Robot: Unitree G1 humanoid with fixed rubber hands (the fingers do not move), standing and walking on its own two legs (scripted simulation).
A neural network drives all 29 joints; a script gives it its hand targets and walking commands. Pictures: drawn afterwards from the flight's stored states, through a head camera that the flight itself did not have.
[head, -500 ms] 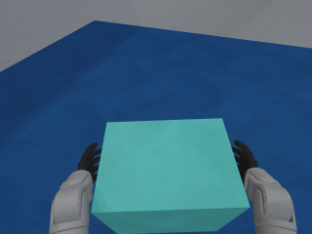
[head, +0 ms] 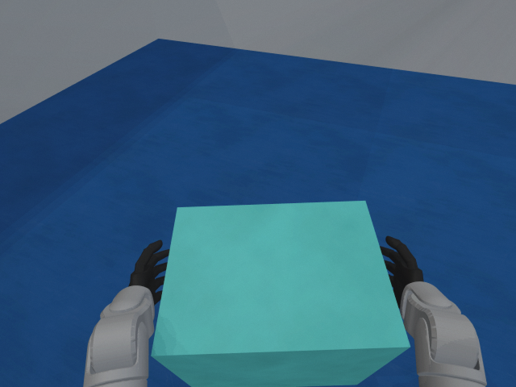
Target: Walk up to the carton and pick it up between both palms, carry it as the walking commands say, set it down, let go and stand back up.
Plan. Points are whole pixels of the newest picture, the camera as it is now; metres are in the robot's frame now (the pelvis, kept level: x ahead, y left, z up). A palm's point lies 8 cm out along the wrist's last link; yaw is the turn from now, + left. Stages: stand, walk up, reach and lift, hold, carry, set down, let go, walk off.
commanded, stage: carry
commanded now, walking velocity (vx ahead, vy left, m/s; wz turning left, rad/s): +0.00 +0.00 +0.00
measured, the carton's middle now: (274, 302) +0.28 +0.00 -0.03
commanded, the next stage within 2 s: hold in 1.46 s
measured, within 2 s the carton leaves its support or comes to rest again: neither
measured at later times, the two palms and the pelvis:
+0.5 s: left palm (145, 292) +0.26 +0.19 +0.05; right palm (408, 290) +0.26 -0.20 +0.05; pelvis +0.00 +0.00 +0.00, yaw +0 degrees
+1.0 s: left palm (146, 292) +0.26 +0.19 +0.05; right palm (409, 290) +0.26 -0.20 +0.05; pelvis +0.00 +0.00 +0.00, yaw +0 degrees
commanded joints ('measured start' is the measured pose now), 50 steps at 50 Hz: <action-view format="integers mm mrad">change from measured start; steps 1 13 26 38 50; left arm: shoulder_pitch -370 -359 -358 -360 -361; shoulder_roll -623 -610 -605 -603 -601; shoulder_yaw -586 -578 -575 -569 -564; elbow -126 -118 -116 -109 -103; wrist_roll -177 -166 -165 -161 -156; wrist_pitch -25 -44 -49 -54 -60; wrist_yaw -104 -99 -99 -99 -100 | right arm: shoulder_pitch -369 -365 -363 -366 -367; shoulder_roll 619 607 606 607 606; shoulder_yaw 559 554 551 548 546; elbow -102 -96 -92 -86 -80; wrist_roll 156 152 149 146 143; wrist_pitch -17 -36 -40 -45 -50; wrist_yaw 89 86 83 82 82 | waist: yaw -1 -1 -2 -1 -1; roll -2 -4 -6 -7 -7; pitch -175 -165 -161 -158 -156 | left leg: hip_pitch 74 72 78 83 88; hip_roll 70 71 71 73 74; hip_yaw -36 -34 -31 -28 -25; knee -46 -47 -49 -52 -55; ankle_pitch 201 181 175 173 173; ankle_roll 42 41 41 41 41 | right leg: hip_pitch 70 66 65 67 68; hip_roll -114 -117 -119 -121 -122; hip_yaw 86 87 87 86 85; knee -82 -86 -88 -90 -92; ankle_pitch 297 283 285 284 284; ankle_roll -6 -7 -7 -7 -7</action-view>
